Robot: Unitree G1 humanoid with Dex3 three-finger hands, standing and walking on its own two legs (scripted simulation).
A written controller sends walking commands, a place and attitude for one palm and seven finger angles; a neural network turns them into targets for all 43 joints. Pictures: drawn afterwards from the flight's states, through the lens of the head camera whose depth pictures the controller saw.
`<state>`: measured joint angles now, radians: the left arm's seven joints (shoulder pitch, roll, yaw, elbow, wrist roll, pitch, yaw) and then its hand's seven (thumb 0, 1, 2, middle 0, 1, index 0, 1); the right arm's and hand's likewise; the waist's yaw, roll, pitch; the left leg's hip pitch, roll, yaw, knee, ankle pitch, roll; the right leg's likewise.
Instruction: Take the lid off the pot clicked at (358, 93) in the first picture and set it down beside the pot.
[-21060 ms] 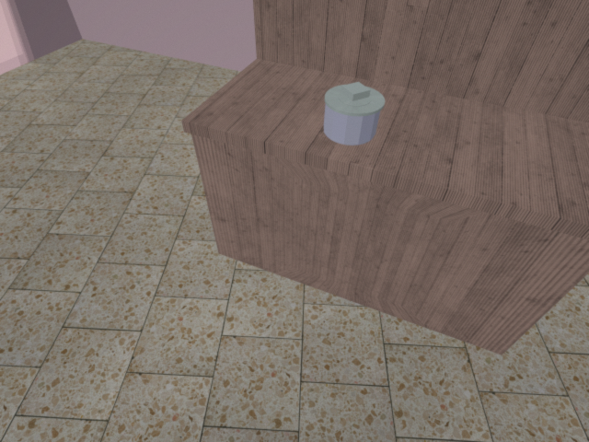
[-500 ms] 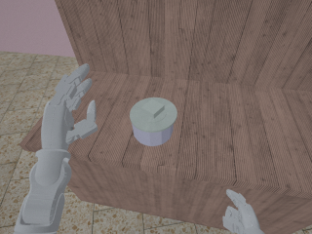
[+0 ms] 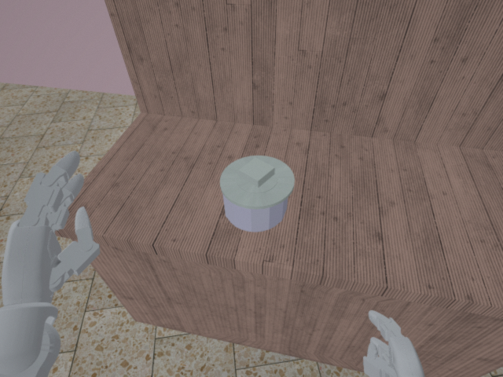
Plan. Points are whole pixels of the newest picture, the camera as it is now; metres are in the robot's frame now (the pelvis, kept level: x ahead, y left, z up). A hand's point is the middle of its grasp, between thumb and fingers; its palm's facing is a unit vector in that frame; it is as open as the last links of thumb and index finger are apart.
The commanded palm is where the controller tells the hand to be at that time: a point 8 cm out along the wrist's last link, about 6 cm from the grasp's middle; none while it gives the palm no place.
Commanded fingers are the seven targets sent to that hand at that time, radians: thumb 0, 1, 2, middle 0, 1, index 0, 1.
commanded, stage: draw the hand back to the body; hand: left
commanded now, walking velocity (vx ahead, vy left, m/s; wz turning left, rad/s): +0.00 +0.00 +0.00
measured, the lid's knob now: (256, 172) +0.51 +0.05 +0.03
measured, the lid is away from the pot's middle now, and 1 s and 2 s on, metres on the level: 0.01 0.01 0.01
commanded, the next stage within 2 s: come to a stop and stand still in 0.34 s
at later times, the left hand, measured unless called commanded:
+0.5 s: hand (70, 273) +0.20 +0.26 +0.13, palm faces +0.36 -0.82 -0.45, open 7.4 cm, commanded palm none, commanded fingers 0.00 0.90 0.90 -0.20 -0.30 -0.20 -0.30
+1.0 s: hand out of the picture -0.02 +0.21 -0.19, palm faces -0.02 -0.97 -0.23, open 7.2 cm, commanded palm none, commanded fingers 0.00 0.90 0.90 -0.20 -0.30 -0.20 -0.30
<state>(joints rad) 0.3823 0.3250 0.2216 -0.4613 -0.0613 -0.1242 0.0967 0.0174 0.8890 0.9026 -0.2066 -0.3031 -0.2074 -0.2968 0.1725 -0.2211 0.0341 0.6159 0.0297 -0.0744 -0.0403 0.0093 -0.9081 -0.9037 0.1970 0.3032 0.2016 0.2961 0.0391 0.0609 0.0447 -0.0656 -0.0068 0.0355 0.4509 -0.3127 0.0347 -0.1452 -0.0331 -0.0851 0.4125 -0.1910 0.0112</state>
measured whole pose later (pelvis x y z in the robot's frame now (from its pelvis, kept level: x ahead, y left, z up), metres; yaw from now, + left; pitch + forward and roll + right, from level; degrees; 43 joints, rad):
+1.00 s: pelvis -0.03 +0.02 -0.02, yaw +1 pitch +0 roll +0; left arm 0.32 0.23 0.01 0.92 0.02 0.07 0.03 -0.02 0.95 0.90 -0.20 -0.30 -0.20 -0.30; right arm 0.38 -0.16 0.00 0.96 -0.02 0.03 -0.01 0.00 -0.91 -0.90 0.20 0.30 0.20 0.30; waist -0.02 -0.03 0.11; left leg -0.28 -0.04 0.08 0.64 -0.36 0.07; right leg -0.38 -0.07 -0.04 0.65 -0.30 0.01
